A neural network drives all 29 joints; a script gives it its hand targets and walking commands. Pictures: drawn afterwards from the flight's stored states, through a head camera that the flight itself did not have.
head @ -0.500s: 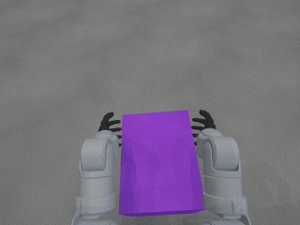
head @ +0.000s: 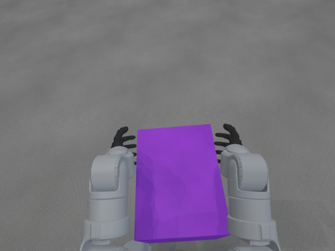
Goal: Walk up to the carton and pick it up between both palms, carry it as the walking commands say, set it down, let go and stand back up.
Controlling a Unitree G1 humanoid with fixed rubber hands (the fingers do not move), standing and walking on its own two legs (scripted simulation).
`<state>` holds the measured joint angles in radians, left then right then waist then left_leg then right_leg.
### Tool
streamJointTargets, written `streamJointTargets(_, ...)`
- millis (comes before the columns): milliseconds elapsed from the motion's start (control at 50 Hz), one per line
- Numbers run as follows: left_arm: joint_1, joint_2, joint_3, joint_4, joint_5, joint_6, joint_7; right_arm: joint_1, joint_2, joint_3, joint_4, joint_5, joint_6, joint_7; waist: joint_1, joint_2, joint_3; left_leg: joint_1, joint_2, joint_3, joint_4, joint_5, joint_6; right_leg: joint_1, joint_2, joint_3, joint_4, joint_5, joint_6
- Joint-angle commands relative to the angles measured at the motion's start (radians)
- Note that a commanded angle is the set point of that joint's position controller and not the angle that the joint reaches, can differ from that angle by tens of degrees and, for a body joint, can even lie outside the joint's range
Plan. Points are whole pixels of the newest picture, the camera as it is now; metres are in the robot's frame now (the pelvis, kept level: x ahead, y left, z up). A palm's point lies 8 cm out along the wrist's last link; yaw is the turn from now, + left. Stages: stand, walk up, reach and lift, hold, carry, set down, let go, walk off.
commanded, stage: carry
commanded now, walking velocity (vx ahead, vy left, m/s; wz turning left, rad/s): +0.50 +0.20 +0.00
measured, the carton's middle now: (178, 186) +0.28 +0.00 -0.03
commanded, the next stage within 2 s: none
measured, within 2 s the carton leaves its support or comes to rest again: neither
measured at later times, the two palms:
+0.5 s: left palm (116, 54) +0.70 +0.23 +0.07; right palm (190, 54) +0.68 -0.03 +0.08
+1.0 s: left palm (113, 2) +1.08 +0.32 +0.08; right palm (168, 2) +1.07 +0.06 +0.08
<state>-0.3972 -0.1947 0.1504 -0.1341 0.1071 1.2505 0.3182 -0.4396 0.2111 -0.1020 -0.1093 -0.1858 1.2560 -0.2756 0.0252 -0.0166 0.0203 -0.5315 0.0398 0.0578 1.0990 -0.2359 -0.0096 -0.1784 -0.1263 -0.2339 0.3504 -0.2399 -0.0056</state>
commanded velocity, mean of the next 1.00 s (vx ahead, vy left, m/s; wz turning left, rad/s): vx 0.50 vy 0.20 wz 0.00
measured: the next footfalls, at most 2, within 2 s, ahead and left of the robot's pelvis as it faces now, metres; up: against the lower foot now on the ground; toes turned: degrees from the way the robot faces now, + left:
left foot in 0.20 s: +0.35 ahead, +0.19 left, +0.00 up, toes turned +8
right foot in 0.62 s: +0.64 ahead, +0.03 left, +0.00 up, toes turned -14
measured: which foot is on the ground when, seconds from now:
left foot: up 0.00-0.18, down 0.20-0.68, up 0.70-1.00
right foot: down 0.00-0.22, up 0.24-0.60, down 0.62-1.00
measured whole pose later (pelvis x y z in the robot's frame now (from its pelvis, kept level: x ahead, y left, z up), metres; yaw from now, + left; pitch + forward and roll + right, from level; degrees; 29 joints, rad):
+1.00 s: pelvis +0.76 +0.20 -0.02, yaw -1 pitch +4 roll +3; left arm -0.46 -0.22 0.17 -0.16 0.12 1.23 0.31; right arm -0.44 0.21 -0.11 -0.18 -0.21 1.23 -0.26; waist 0.00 -0.02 -0.02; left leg -0.50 0.06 0.16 0.44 -0.04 -0.01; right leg 0.02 -0.22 -0.22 0.32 -0.37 0.14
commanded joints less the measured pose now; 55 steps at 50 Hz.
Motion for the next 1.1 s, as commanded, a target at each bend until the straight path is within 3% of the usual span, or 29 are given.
streamJointTargets(0,-0.573,-1.061,-0.574,-0.066,-0.447,-0.006,-0.491,-0.391,1.091,0.528,-0.047,0.432,-0.039,0.365,-0.01,-0.168,-0.351,-0.077,0.013,0.056,-0.299,0.031,-0.027,0.316,-0.192,0.129,-0.107,0.501,-0.063)
streamJointTargets(100,-0.429,-1.023,-0.545,0.009,-0.392,0.013,-0.485,-0.369,1.044,0.56,-0.054,0.437,-0.021,0.357,0.0,-0.263,-0.335,0.125,-0.053,0.176,-0.67,0.286,-0.005,0.344,-0.144,-0.004,-0.051,0.771,0.023)
streamJointTargets(160,-0.442,-1.018,-0.57,-0.001,-0.38,0.016,-0.478,-0.4,1.054,0.585,-0.031,0.468,-0.01,0.376,-0.039,-0.21,-0.428,0.421,-0.086,0.239,-0.732,0.242,0.026,0.251,-0.088,-0.066,0.223,0.729,0.062)
streamJointTargets(180,-0.465,-1.005,-0.579,0.005,-0.378,0.012,-0.474,-0.415,1.042,0.576,0.0,0.466,-0.006,0.385,-0.054,-0.124,-0.476,0.566,-0.031,0.177,-0.698,0.147,0.037,0.145,-0.075,-0.038,0.379,0.518,0.069)
streamJointTargets(200,-0.5,-0.996,-0.568,0.004,-0.369,0.016,-0.469,-0.379,1.047,0.553,0.056,0.457,-0.003,0.394,-0.071,0.104,-0.545,0.771,0.159,-0.119,-0.688,0.16,0.133,-0.115,0.003,0.017,0.619,0.142,0.099)
streamJointTargets(220,-0.538,-1.019,-0.582,-0.011,-0.37,0.018,-0.466,-0.362,1.06,0.524,0.094,0.457,-0.016,0.402,-0.069,0.398,-0.551,0.914,0.306,-0.428,-0.791,0.173,0.277,-0.44,0.097,0.093,0.867,-0.363,0.09)
streamJointTargets(240,-0.568,-1.027,-0.605,-0.022,-0.381,0.004,-0.461,-0.371,1.077,0.508,0.069,0.467,-0.02,0.408,-0.058,0.319,-0.51,0.858,0.314,-0.391,-0.782,0.312,0.27,-0.51,0.047,0.198,0.946,-0.398,0.058)
streamJointTargets(280,-0.598,-1.072,-0.629,-0.083,-0.411,-0.023,-0.453,-0.393,1.094,0.51,0.004,0.478,-0.028,0.414,-0.049,0.102,-0.478,0.753,0.261,-0.203,-0.707,0.542,0.192,-0.474,-0.013,0.229,0.855,-0.262,0.031)
streamJointTargets(320,-0.612,-1.094,-0.65,-0.149,-0.429,-0.037,-0.444,-0.413,1.125,0.515,-0.05,0.489,-0.04,0.416,-0.044,0.116,-0.51,0.718,0.244,-0.106,-0.757,0.47,0.164,-0.413,-0.031,0.202,0.726,-0.179,0.03)
streamJointTargets(420,-0.53,-1.066,-0.641,-0.139,-0.419,-0.023,-0.429,-0.328,1.095,0.521,-0.052,0.462,-0.035,0.402,-0.038,0.132,-0.457,0.742,0.235,-0.027,-0.852,0.401,0.231,-0.447,-0.007,0.124,0.46,-0.093,0.043)
streamJointTargets(540,-0.462,-1.049,-0.644,-0.059,-0.4,0.014,-0.447,-0.317,1.041,0.536,-0.025,0.447,-0.005,0.407,-0.044,0.118,-0.348,0.692,0.133,0.12,-0.785,0.719,0.178,-0.308,0.091,-0.014,0.173,0.163,-0.009)
streamJointTargets(600,-0.453,-1.051,-0.633,0.001,-0.395,0.017,-0.459,-0.357,1.033,0.554,-0.009,0.469,0.006,0.412,-0.014,0.069,-0.416,0.551,0.083,0.204,-0.486,0.905,0.114,0.055,0.159,-0.098,0.062,0.251,-0.046)
streamJointTargets(620,-0.443,-1.066,-0.63,0.058,-0.39,0.01,-0.461,-0.419,1.013,0.563,-0.013,0.476,0.013,0.413,0.032,0.013,-0.505,0.31,0.045,0.184,-0.254,0.772,0.066,0.336,-0.011,0.128,0.106,0.156,-0.123)
streamJointTargets(640,-0.445,-1.071,-0.6,0.08,-0.396,-0.008,-0.461,-0.463,1.0,0.569,-0.026,0.477,0.018,0.417,0.035,-0.253,-0.558,-0.015,-0.044,0.116,0.072,0.385,0.002,0.556,-0.28,0.618,0.026,0.114,-0.273)
streamJointTargets(660,-0.432,-1.089,-0.558,0.087,-0.378,-0.018,-0.459,-0.447,1.015,0.567,0.0,0.477,0.018,0.423,0.011,-0.304,-0.537,-0.139,-0.104,-0.007,0.249,-0.15,-0.012,0.559,-0.359,0.824,-0.083,0.422,-0.315)
streamJointTargets(680,-0.452,-1.098,-0.571,0.032,-0.383,-0.022,-0.457,-0.424,1.049,0.569,0.018,0.486,0.007,0.428,0.003,-0.155,-0.51,-0.126,-0.021,-0.102,0.311,-0.146,0.0,0.496,-0.346,0.709,-0.045,0.613,-0.282)
streamJointTargets(700,-0.498,-1.095,-0.583,-0.017,-0.395,-0.027,-0.457,-0.425,1.086,0.566,0.009,0.497,-0.006,0.429,0.005,-0.044,-0.495,-0.167,0.016,-0.099,0.292,-0.118,0.007,0.487,-0.335,0.562,-0.01,0.67,-0.237)
streamJointTargets(720,-0.555,-1.109,-0.6,-0.061,-0.411,-0.031,-0.456,-0.405,1.098,0.55,0.02,0.492,-0.016,0.425,0.003,0.024,-0.456,-0.168,0.062,-0.119,0.216,-0.079,0.009,0.415,-0.318,0.47,-0.029,0.541,-0.189)
streamJointTargets(740,-0.59,-1.109,-0.595,-0.074,-0.417,-0.03,-0.456,-0.418,1.104,0.541,0.018,0.488,-0.025,0.421,-0.009,0.027,-0.423,-0.136,0.07,-0.102,0.093,-0.032,0.013,0.354,-0.27,0.391,-0.059,0.39,-0.133)
streamJointTargets(760,-0.604,-1.105,-0.596,-0.083,-0.428,-0.029,-0.46,-0.429,1.101,0.535,-0.013,0.478,-0.034,0.412,-0.013,-0.04,-0.407,-0.106,0.059,-0.064,-0.02,-0.03,0.011,0.321,-0.238,0.318,-0.089,0.299,-0.105)
streamJointTargets(800,-0.604,-1.087,-0.593,-0.093,-0.455,-0.025,-0.474,-0.413,1.095,0.526,-0.039,0.452,-0.041,0.389,-0.014,-0.134,-0.379,-0.051,0.031,0.009,-0.199,-0.065,-0.003,0.26,-0.213,0.221,-0.126,0.258,-0.092)
streamJointTargets(880,-0.527,-1.04,-0.558,-0.035,-0.432,-0.004,-0.481,-0.366,1.063,0.534,-0.044,0.421,-0.038,0.357,-0.001,-0.238,-0.339,0.055,-0.025,0.134,-0.567,0.11,-0.019,0.258,-0.157,0.054,-0.102,0.503,-0.024)
streamJointTargets(960,-0.457,-1.027,-0.553,0.003,-0.397,0.009,-0.475,-0.391,1.059,0.569,-0.033,0.448,-0.024,0.367,-0.016,-0.216,-0.388,0.255,-0.047,0.193,-0.716,0.294,0.01,0.277,-0.141,-0.022,0.057,0.649,0.045)
streamJointTargets(980,-0.473,-1.025,-0.56,0.003,-0.395,0.011,-0.472,-0.397,1.061,0.567,-0.009,0.459,-0.02,0.372,-0.031,-0.193,-0.42,0.378,-0.073,0.236,-0.723,0.232,0.02,0.231,-0.107,-0.05,0.166,0.63,0.059)
streamJointTargets(1000,-0.498,-1.018,-0.575,0.005,-0.392,0.011,-0.468,-0.406,1.053,0.56,0.02,0.46,-0.015,0.381,-0.051,-0.117,-0.475,0.54,-0.038,0.183,-0.71,0.127,0.036,0.131,-0.087,-0.033,0.329,0.461,0.071)
streamJointTargets(1020,-0.525,-1.002,-0.574,0.017,-0.387,0.009,-0.466,-0.396,1.043,0.546,0.059,0.457,-0.008,0.39,-0.068,0.07,-0.499,0.608,0.121,0.007,-0.707,0.156,0.042,0.024,-0.045,-0.014,0.518,0.141,0.087)
streamJointTargets(1040,-0.565,-1.002,-0.572,0.003,-0.379,0.022,-0.464,-0.342,1.047,0.518,0.143,0.439,-0.016,0.398,-0.071,0.387,-0.532,0.817,0.272,-0.386,-0.796,0.067,0.218,-0.359,0.104,0.073,0.76,-0.351,0.097)
streamJointTargets(1060,-0.585,-1.027,-0.586,0.019,-0.388,0.016,-0.462,-0.362,1.062,0.491,0.106,0.453,-0.025,0.402,-0.061,0.376,-0.495,0.836,0.356,-0.454,-0.81,0.147,0.272,-0.515,0.051,0.169,0.892,-0.427,0.058)
streamJointTargets(1080,-0.597,-1.051,-0.609,-0.014,-0.405,0.003,-0.462,-0.378,1.077,0.504,0.06,0.468,-0.023,0.406,-0.054,0.258,-0.486,0.819,0.312,-0.355,-0.755,0.323,0.255,-0.548,0.021,0.212,0.913,-0.378,0.043)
